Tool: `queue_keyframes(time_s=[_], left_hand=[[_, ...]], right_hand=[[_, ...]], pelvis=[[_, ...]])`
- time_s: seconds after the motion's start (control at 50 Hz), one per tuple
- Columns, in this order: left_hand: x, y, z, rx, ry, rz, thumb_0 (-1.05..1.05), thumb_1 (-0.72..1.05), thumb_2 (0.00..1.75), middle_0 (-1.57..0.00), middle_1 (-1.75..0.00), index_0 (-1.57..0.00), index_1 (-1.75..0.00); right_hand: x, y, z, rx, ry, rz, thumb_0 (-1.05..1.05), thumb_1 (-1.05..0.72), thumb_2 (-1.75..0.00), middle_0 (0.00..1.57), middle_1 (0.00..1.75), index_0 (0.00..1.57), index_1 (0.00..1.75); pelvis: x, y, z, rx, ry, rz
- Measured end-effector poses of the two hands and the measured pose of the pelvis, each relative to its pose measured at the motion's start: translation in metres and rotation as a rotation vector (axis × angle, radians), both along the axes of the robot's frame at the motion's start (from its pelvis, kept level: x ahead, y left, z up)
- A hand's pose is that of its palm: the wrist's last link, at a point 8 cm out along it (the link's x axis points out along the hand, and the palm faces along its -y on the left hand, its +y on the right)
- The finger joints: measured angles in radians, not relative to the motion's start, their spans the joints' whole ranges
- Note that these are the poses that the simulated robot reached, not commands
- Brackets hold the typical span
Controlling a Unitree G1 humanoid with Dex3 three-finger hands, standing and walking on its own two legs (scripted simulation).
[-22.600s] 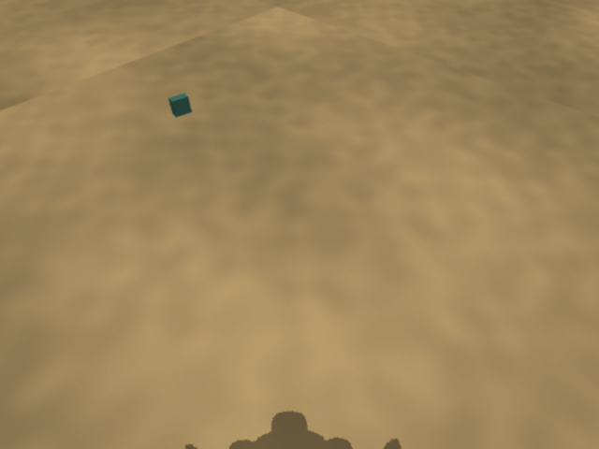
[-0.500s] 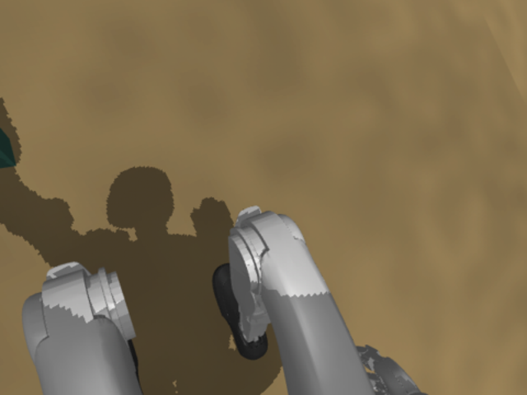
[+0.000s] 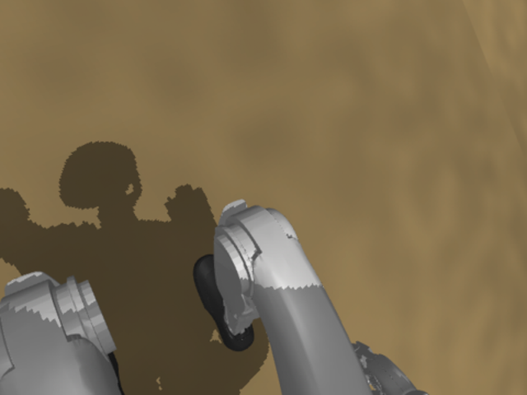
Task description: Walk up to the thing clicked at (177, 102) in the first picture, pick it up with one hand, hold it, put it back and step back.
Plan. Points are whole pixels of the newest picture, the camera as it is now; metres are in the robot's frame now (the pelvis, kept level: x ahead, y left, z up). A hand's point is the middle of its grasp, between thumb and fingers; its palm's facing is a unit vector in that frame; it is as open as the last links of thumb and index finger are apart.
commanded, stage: rest palm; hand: left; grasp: from above
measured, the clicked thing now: out of the picture +0.51 +0.31 -0.27
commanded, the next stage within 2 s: close in 0.40 s
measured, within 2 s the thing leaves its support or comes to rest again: neither
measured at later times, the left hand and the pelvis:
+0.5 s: hand out of the picture +0.49 +0.32 -0.24, palm faces -0.45 -0.10 -0.89, open 11.7 cm; pelvis +0.00 +0.00 +0.00, yaw -1 degrees
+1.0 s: hand out of the picture +0.48 +0.31 -0.23, palm faces -0.46 -0.09 -0.89, open 8.9 cm; pelvis +0.00 +0.00 +0.00, yaw -1 degrees
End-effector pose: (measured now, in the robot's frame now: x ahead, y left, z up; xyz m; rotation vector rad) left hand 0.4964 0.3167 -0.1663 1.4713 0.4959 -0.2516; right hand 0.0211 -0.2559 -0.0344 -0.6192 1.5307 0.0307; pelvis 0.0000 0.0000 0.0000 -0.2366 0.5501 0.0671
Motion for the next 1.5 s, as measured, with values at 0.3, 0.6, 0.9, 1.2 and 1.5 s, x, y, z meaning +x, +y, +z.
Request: queue_keyframes(time_s=[0.3, 0.6, 0.9, 1.2, 1.5], left_hand=[[-0.007, 0.003, -0.010, -0.015, 0.004, -0.008, 0.00, -0.25, 0.87, -0.33, -0.79, -0.32, -0.81], [-0.004, 0.001, -0.012, 0.003, -0.008, -0.003, 0.00, -0.11, 0.82, -0.41, -0.78, -0.41, -0.79], [-0.006, 0.000, -0.008, 0.003, 0.000, -0.004, 0.00, 0.13, 0.65, -0.56, -0.70, -0.59, -0.68], [-0.008, 0.000, -0.007, 0.001, -0.002, -0.008, -0.01, 0.17, 0.55, -0.65, -0.61, -0.68, -0.59], [-0.008, 0.000, -0.007, 0.001, 0.000, -0.007, -0.01, 0.13, 0.57, -0.72, -0.56, -0.75, -0.54]], right_hand=[[0.010, 0.000, 0.004, -0.009, -0.009, 0.048, 0.00, -0.91, -0.90, 0.20, 0.30, 0.20, 0.30], [0.007, 0.011, -0.001, 0.035, -0.021, 0.058, 0.00, -0.91, -0.90, 0.20, 0.30, 0.20, 0.30], [0.006, 0.011, -0.001, 0.050, -0.018, 0.064, 0.00, -0.91, -0.90, 0.20, 0.30, 0.20, 0.30], [0.007, 0.009, 0.001, 0.039, -0.024, 0.076, 0.00, -0.91, -0.90, 0.20, 0.30, 0.20, 0.30], [0.014, 0.013, -0.001, 0.052, -0.037, 0.083, 0.00, -0.91, -0.90, 0.20, 0.30, 0.20, 0.30]], pelvis=[[-0.002, 0.002, -0.001, -0.016, -0.019, -0.004], [-0.003, 0.003, -0.003, -0.023, -0.031, -0.010], [-0.003, 0.002, -0.001, -0.021, -0.035, -0.010], [-0.005, 0.001, -0.001, -0.020, -0.044, -0.011], [-0.003, 0.002, 0.001, -0.020, -0.036, -0.010]])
